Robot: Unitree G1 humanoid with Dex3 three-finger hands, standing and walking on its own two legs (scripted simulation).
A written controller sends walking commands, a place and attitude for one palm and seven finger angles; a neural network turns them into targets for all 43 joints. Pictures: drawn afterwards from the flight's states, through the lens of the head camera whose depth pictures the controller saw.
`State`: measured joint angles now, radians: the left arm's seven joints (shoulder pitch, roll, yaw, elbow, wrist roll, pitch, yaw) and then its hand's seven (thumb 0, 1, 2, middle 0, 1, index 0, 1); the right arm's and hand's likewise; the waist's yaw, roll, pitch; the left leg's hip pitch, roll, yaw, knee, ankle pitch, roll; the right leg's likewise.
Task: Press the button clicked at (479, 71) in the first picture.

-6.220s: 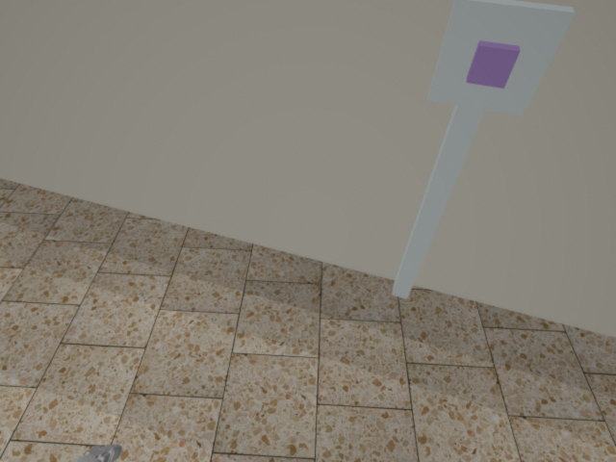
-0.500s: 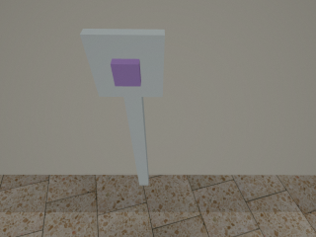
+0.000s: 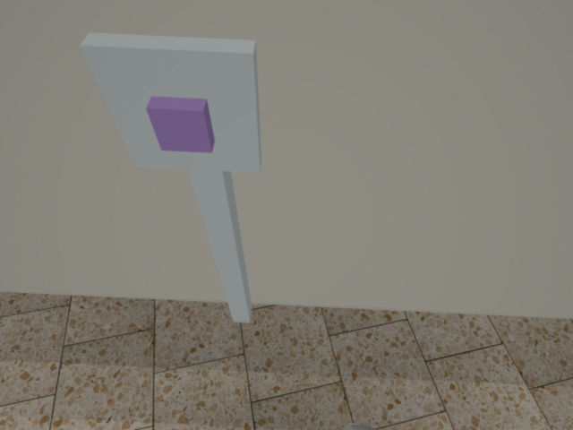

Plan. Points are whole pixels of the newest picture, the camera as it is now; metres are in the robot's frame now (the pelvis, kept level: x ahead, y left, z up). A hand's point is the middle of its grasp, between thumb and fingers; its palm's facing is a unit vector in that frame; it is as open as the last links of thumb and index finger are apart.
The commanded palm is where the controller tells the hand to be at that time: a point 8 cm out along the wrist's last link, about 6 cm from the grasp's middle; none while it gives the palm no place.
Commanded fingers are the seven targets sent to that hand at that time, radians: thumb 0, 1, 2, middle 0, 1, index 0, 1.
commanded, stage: come to a stop and stand still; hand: left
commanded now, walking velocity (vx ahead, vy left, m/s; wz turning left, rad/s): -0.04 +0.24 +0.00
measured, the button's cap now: (183, 124) +0.47 +0.18 +0.16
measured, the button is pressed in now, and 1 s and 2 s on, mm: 0 0 0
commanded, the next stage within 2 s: look again from close up in 1.32 s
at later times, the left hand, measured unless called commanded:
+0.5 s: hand out of the picture +0.03 +0.14 -0.19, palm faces +0.04 -0.98 -0.19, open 7.4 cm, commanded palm none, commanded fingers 0.00 0.90 0.90 -0.20 -0.30 -0.20 -0.30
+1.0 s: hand out of the picture +0.04 +0.15 -0.17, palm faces +0.00 -0.98 -0.21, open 7.4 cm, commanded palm none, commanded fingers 0.00 0.90 0.90 -0.20 -0.30 -0.20 -0.30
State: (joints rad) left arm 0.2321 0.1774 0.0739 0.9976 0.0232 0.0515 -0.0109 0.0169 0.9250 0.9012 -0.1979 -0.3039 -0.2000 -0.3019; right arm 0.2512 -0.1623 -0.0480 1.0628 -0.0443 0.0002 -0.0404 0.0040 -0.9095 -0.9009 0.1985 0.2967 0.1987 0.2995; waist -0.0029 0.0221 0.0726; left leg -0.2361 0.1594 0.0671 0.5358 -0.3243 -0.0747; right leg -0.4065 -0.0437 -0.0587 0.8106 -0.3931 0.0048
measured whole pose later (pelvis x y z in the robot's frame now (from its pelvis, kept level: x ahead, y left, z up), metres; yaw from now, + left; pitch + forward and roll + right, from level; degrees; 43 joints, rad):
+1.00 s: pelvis +0.02 -0.03 +0.00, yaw +0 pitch -1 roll +0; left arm 0.26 0.17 -0.01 1.07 0.01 0.00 0.04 0.01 0.91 0.90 -0.20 -0.30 -0.20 -0.30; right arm 0.28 -0.18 0.01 1.08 -0.02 -0.01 -0.01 0.00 -0.91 -0.90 0.20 0.30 0.20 0.30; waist 0.00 0.01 0.02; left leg -0.18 -0.04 0.13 0.44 -0.25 0.07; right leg -0.19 -0.06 -0.05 0.47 -0.26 0.03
